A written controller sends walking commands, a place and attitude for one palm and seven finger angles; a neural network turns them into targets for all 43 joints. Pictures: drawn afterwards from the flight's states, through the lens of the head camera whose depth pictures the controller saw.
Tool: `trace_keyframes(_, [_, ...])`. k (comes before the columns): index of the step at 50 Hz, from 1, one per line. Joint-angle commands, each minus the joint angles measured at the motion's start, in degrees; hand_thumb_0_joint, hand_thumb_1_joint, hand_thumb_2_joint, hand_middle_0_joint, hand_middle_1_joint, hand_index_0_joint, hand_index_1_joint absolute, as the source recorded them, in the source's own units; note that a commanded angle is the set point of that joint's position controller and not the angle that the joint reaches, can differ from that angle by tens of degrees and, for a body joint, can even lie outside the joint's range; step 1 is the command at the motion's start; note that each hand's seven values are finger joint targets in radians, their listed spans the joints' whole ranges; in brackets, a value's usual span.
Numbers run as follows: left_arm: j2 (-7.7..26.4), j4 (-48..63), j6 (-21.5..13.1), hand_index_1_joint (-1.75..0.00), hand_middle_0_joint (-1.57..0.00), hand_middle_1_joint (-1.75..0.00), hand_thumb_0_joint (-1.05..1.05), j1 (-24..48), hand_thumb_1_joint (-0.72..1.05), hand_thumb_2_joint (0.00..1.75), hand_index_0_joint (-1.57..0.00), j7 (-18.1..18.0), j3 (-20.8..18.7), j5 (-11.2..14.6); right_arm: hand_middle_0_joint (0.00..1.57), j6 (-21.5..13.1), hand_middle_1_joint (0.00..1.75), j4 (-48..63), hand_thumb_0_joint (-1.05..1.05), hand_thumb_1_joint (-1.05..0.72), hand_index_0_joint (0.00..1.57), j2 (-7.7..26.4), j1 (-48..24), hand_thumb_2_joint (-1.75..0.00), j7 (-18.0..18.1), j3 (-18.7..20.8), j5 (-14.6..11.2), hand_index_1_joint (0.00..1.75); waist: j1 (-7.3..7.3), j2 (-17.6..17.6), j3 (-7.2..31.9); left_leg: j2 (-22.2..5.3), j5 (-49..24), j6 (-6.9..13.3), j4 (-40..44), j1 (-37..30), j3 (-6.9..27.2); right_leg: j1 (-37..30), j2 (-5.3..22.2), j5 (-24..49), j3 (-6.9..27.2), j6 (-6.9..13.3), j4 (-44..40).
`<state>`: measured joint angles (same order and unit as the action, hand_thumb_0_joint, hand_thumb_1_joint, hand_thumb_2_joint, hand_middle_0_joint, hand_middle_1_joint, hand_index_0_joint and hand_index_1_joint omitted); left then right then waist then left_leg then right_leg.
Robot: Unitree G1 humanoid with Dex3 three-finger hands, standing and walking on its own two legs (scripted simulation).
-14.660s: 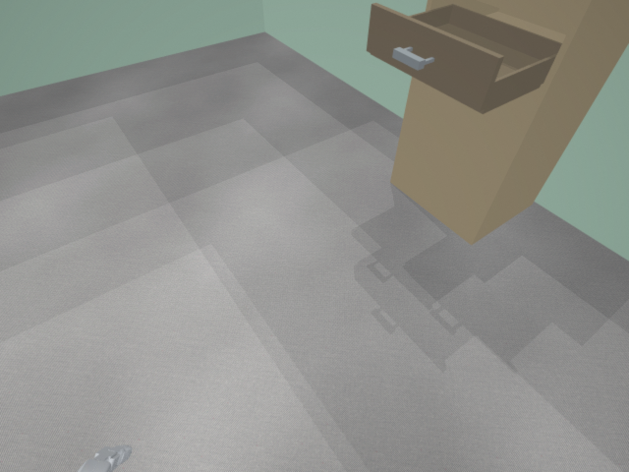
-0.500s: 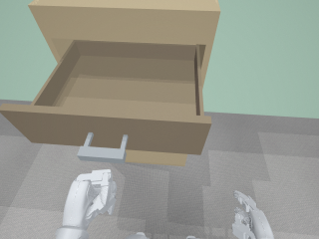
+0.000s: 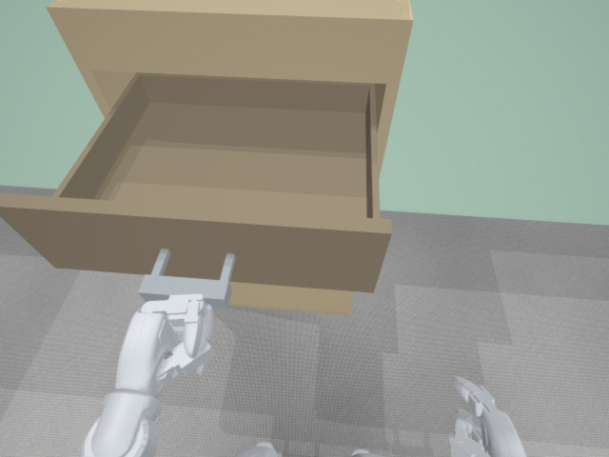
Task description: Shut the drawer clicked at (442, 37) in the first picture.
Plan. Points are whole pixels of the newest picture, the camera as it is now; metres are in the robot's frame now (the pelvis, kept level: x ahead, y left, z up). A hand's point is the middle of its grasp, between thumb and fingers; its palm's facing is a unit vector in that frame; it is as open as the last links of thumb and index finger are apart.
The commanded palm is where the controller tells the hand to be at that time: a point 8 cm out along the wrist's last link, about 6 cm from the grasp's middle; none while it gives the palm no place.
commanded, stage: push the drawer shut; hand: left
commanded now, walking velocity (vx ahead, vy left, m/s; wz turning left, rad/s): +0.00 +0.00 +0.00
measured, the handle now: (191, 275) +0.32 +0.15 +0.08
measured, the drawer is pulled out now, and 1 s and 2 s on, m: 0.28 0.16 0.03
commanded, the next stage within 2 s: none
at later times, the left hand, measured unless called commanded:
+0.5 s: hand (210, 298) +0.30 +0.13 +0.06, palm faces -0.11 -0.99 -0.05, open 2.9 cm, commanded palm +0.31 +0.18 +0.08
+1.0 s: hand (226, 249) +0.37 +0.12 +0.06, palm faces -0.07 -1.00 -0.04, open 2.9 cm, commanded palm +0.36 +0.17 +0.08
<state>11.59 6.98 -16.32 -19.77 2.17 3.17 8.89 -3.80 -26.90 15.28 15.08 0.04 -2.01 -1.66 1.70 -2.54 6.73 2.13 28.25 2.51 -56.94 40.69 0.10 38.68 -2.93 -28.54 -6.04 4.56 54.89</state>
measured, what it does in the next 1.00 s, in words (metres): stands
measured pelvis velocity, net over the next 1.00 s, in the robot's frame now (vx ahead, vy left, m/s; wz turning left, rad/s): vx -0.01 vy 0.02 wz -0.02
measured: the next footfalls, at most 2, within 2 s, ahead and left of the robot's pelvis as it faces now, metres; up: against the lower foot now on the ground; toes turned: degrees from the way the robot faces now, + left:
none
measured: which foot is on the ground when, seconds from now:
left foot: down 0.00-1.00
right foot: down 0.00-1.00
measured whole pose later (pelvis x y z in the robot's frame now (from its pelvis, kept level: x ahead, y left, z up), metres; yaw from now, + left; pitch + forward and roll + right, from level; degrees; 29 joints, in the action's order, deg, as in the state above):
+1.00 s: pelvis -0.01 +0.02 +0.01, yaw -1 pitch +13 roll -1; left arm 9.4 -30.4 -19.2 19.1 -1.1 -0.4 7.3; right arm -2.5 -35.5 14.9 15.8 -0.8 -1.2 -1.4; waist 3.7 -1.9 5.1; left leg 3.2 24.7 4.4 -52.9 41.2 -1.8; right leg 39.8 -1.8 -25.0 -4.1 2.6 51.6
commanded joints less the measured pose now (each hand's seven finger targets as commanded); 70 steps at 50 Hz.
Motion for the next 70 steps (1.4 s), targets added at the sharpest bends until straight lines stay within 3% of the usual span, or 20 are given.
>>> trace_keyframes(1, [3.56, 10.18, -4.73, -1.60, -1.40, -1.60, 0.00, 17.45, 0.90, 0.90, -1.40, -0.57, -4.18, 1.27, 0.20, -3.88, 0.30, 7.29, 0.00, -0.90, 0.20, 6.21, -3.48, -0.90, 0.47, 2.47, -0.45, 0.30, 3.03, 2.18, 10.65, -1.43, -12.70, -0.23, 6.20, -3.95, 2.63, -6.96, 2.91, 14.82, 8.16, -3.90, -10.08])
trace_keyframes(6, [3.89, 7.52, -4.94, -1.60, -1.40, -1.60, 0.00, 23.95, 0.90, 0.90, -1.40, 0.43, -4.32, 2.00, 0.20, -4.29, 0.30, 6.05, 0.00, -0.90, 0.20, 6.31, -4.45, -0.90, 0.86, 2.43, -0.78, 0.30, 3.21, 2.54, 12.26, -1.31, -10.67, -0.04, 7.05, -4.44, 2.66, -7.71, 3.22, 11.28, 8.89, -4.01, -11.41])
trace_keyframes(12, [5.80, 1.00, -3.75, -1.60, -1.40, -1.60, 0.00, 32.25, 0.90, 0.90, -1.40, 0.34, -5.89, 2.72, 0.20, -3.98, 0.30, 4.13, 0.00, -0.90, 0.20, 6.70, -5.42, -0.90, 1.40, 1.97, -1.29, 0.30, 3.84, 3.45, 9.88, -1.48, -7.28, -0.01, 8.44, -4.08, 3.01, -6.96, 3.22, 5.51, 9.52, -3.99, -13.79])
trace_keyframes(16, [4.65, -1.92, -3.51, -1.60, -1.40, -1.60, 0.00, 38.47, 0.90, 0.90, -1.40, 0.44, -4.98, 3.16, 0.20, -4.19, 0.30, 3.41, 0.00, -0.90, 0.20, 6.46, -5.72, -0.90, 1.61, 1.74, -1.40, 0.30, 3.69, 1.54, 10.36, -1.38, -6.54, -0.19, 9.55, -5.25, 3.22, -6.62, 3.06, 4.77, 9.09, -3.72, -13.61])
trace_keyframes(17, [6.76, -3.31, -3.48, -1.60, -1.40, -1.60, 0.00, 38.90, 0.90, 0.90, -1.40, -0.09, -7.07, 2.98, 0.20, -4.09, 0.30, 3.01, 0.00, -0.90, 0.20, 6.80, -5.56, -0.90, 1.64, 1.81, -1.42, 0.30, 3.49, 1.56, 10.27, -1.56, -6.51, -0.20, 9.76, -5.32, 3.36, -6.43, 2.93, 4.56, 8.82, -3.64, -13.66])
trace_keyframes(18, [4.13, -4.01, -3.34, -1.60, -1.40, -1.60, 0.00, 40.30, 0.90, 0.90, -1.40, 0.09, -4.64, 2.99, 0.20, -4.08, 0.30, 3.05, 0.00, -0.90, 0.20, 6.45, -5.64, -0.90, 1.57, 1.64, -1.37, 0.30, 3.80, 1.53, 11.18, -1.43, -6.56, -0.12, 10.12, -6.12, 3.28, -6.58, 2.95, 5.04, 8.63, -3.74, -13.55])
trace_keyframes(20, [4.66, -5.65, -3.33, -1.60, -1.40, -1.60, 0.00, 43.76, 0.90, 0.90, -1.40, -0.18, -5.27, 3.21, 0.20, -4.17, 0.30, 2.44, 0.00, -0.90, 0.20, 6.61, -5.41, -0.90, 1.62, 1.65, -1.42, 0.30, 3.89, 1.30, 10.91, -1.51, -5.78, -0.32, 10.62, -6.29, 3.64, -5.94, 2.82, 4.53, 8.23, -3.61, -13.42])
trace_keyframes(22, [6.16, -8.15, -3.36, -1.60, -1.40, -1.60, 0.00, 44.12, 0.90, 0.90, -1.40, -0.58, -6.85, 2.96, 0.20, -4.07, 0.30, 1.99, 0.00, -0.90, 0.20, 7.00, -5.04, -0.90, 1.64, 1.79, -1.37, 0.30, 3.66, 3.36, 11.34, -1.71, -6.20, -0.21, 10.97, -6.17, 3.67, -6.38, 2.64, 4.97, 7.98, -3.77, -13.43])
trace_keyframes(32, [5.39, -15.23, -4.22, -1.60, -1.40, -1.60, 0.00, 50.84, 0.90, 0.90, -1.40, -1.86, -7.96, 1.77, 0.20, -3.36, 0.30, 0.40, 0.00, -0.90, 0.20, 7.36, -2.51, -0.90, 0.78, 2.64, -0.84, 0.30, 3.01, 1.86, 15.17, -2.07, -12.76, -0.78, 12.15, -10.58, 4.11, -6.11, 2.12, 12.51, 5.65, -3.29, -11.14])
trace_keyframes(34, [2.46, -15.51, -4.50, -1.60, -1.40, -1.60, 0.00, 52.88, 0.90, 0.90, -1.40, -2.04, -5.46, 1.44, 0.20, -3.13, 0.30, 0.38, 0.00, -0.90, 0.20, 6.98, -2.06, -0.90, 0.44, 2.77, -0.73, 0.30, 3.57, 1.48, 15.86, -2.11, -13.88, -0.91, 12.13, -12.11, 4.20, -5.38, 2.07, 13.71, 5.30, -3.25, -10.86])
trace_keyframes(36, [3.64, -17.60, -4.67, -1.60, -1.40, -1.60, 0.00, 54.17, 0.90, 0.90, -1.40, -2.57, -6.96, 1.29, 0.20, -2.72, 0.30, -0.21, 0.00, -0.90, 0.20, 7.28, -1.48, -0.90, 0.34, 2.91, -0.60, 0.30, 3.62, 1.73, 15.37, -2.22, -14.00, -1.07, 12.15, -11.90, 4.29, -4.78, 1.98, 13.76, 5.17, -3.20, -10.76])
trace_keyframes(37, [4.84, -18.71, -4.88, -1.60, -1.40, -1.60, 0.00, 55.17, 0.90, 0.90, -1.40, -2.92, -7.76, 0.93, 0.20, -2.46, 0.30, -0.64, 0.00, -0.90, 0.20, 7.50, -0.91, -0.90, 0.41, 2.98, -0.56, 0.30, 4.11, 4.19, 14.64, -2.36, -14.00, -0.82, 12.14, -11.05, 4.38, -5.03, 1.84, 13.90, 5.20, -3.40, -10.83])
trace_keyframes(42, [4.83, -22.50, -5.72, -1.60, -1.40, -1.60, 0.00, 60.75, 0.90, 0.90, -1.40, -3.55, -7.80, -0.03, 0.20, -1.62, 0.30, -1.42, 0.00, -0.90, 0.20, 7.68, 0.23, -0.90, 0.18, 3.18, -0.49, 0.30, 4.61, 2.59, 14.43, -2.50, -13.83, -1.06, 12.18, -11.76, 4.71, -2.82, 1.64, 13.17, 4.99, -3.20, -10.23])
trace_keyframes(46, [1.82, -22.41, -6.74, -1.60, -1.40, -1.60, 0.00, 64.17, 0.90, 0.90, -1.40, -4.29, -5.89, -0.64, 0.20, -1.32, 0.30, -1.94, 0.00, -0.90, 0.20, 7.43, 1.45, -0.90, -0.40, 3.73, -0.15, 0.30, 4.66, -1.75, 18.58, -2.92, -18.62, -1.97, 11.93, -17.64, 5.86, -0.32, 1.55, 15.14, 4.25, -2.88, -9.16])
trace_keyframes(47, [3.27, -23.39, -6.75, -1.60, -1.40, -1.60, 0.00, 63.51, 0.90, 0.90, -1.40, -4.64, -7.37, -0.72, 0.20, -1.15, 0.30, -2.10, 0.00, -0.90, 0.20, 7.78, 2.11, -0.90, -0.47, 3.81, 0.03, 0.30, 4.36, -0.85, 19.46, -2.98, -20.29, -2.01, 11.84, -17.81, 6.13, -0.65, 1.35, 15.90, 4.13, -2.88, -8.80])
trace_keyframes(50, [1.31, -24.69, -7.28, -1.60, -1.40, -1.60, 0.00, 66.87, 0.90, 0.90, -1.40, -4.84, -5.64, -1.10, 0.20, -0.61, 0.30, -2.60, 0.00, -0.90, 0.20, 7.56, 2.78, -0.90, -0.76, 4.11, 0.10, 0.30, 5.36, 0.52, 19.49, -3.18, -21.26, -1.98, 11.41, -18.21, 5.97, -0.07, 1.24, 16.80, 4.15, -3.05, -8.94])
trace_keyframes(54, [2.29, -28.07, -8.21, -1.60, -1.40, -1.60, 0.00, 69.23, 0.90, 0.90, -1.40, -5.35, -6.84, -1.49, 0.20, -0.01, 0.30, -3.11, 0.00, -0.90, 0.20, 7.62, 3.46, -0.90, -0.86, 4.08, 0.28, 0.30, 5.40, 2.03, 18.82, -2.87, -19.70, -1.65, 11.50, -16.10, 5.35, -0.91, 1.19, 16.71, 4.45, -3.13, -9.16])
trace_keyframes(57, [6.16, -32.64, -8.77, -1.60, -1.40, -1.60, 0.00, 72.96, 0.90, 0.90, -1.40, -5.52, -9.85, -1.77, 0.20, 0.42, 0.30, -3.86, 0.00, -0.90, 0.20, 7.90, 3.96, -0.90, -0.51, 3.84, 0.27, 0.30, 6.06, 4.65, 16.43, -2.39, -15.28, -0.85, 11.26, -11.52, 4.29, -2.10, 1.07, 15.10, 5.43, -3.36, -9.95])
trace_keyframes(62, [9.39, -37.57, -10.10, -1.60, -1.40, -1.60, 0.00, 78.92, 0.90, 0.90, -1.40, -5.20, -12.13, -2.07, 0.20, 0.65, 0.30, -4.32, 0.00, -0.90, 0.20, 7.75, 4.83, -0.90, -0.16, 3.26, 0.35, 0.30, 6.27, 1.18, 17.00, -1.82, -11.57, -0.58, 11.42, -9.70, 3.49, -2.68, 1.06, 12.96, 6.45, -3.29, -10.35])
trace_keyframes(70, [11.64, -44.47, -12.07, -1.60, -1.40, -1.60, 0.00, 87.40, 0.90, 0.90, -1.40, -3.51, -13.73, -1.52, 0.20, 0.49, 0.30, -5.44, 0.00, -0.90, 0.20, 7.81, 7.35, -0.90, -0.07, 3.23, 0.49, 0.30, 7.70, 0.50, 20.10, -1.43, -11.37, -0.30, 10.38, -7.54, 2.49, -4.82, 1.21, 14.62, 7.96, -3.64, -10.86])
